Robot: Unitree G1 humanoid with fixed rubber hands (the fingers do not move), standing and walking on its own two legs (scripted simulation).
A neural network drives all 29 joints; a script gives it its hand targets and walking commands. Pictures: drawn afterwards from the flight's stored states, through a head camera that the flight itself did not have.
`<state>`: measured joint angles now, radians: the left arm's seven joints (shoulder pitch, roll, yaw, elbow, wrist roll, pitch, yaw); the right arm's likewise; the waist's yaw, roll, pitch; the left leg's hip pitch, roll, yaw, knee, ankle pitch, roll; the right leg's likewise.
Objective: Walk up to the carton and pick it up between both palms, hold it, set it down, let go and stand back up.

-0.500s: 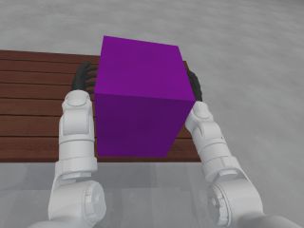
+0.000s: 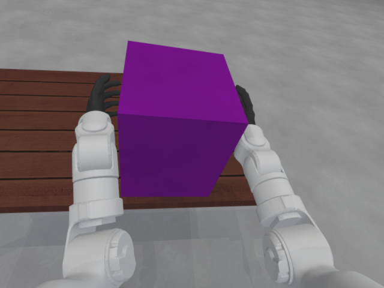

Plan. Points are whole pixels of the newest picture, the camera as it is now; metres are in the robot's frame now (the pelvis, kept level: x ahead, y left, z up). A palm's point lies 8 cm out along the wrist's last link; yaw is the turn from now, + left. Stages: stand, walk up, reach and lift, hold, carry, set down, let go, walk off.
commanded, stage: reach and lift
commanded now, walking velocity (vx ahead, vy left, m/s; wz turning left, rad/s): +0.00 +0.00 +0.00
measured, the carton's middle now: (172, 126) +0.40 +0.00 +0.15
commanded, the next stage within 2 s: hold in 0.56 s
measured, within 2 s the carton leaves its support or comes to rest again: neither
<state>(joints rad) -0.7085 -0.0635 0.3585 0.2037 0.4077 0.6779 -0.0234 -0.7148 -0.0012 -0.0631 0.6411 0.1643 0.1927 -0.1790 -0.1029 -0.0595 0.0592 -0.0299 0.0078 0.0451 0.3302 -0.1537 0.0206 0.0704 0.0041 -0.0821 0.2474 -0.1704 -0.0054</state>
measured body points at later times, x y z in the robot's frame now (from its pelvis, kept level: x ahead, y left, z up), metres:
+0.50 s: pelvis -0.01 -0.01 +0.00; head -0.06 +0.01 +0.45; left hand +0.38 +0.15 +0.22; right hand +0.37 -0.15 +0.21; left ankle +0.03 +0.10 -0.75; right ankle -0.01 -0.11 -0.75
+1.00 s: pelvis -0.01 -0.01 +0.00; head -0.07 +0.02 +0.44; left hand +0.37 +0.15 +0.23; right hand +0.37 -0.14 +0.22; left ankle +0.03 +0.10 -0.75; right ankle -0.01 -0.11 -0.75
